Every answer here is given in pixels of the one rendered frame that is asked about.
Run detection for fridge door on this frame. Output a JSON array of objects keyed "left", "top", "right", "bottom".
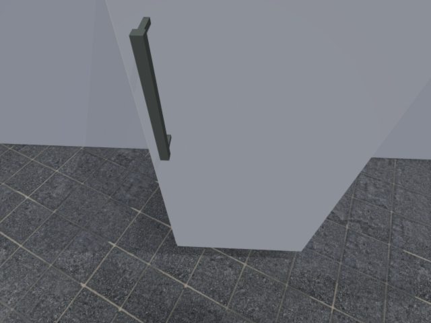
[{"left": 107, "top": 0, "right": 431, "bottom": 252}]

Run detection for handle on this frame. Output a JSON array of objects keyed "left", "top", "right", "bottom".
[{"left": 129, "top": 17, "right": 172, "bottom": 161}]

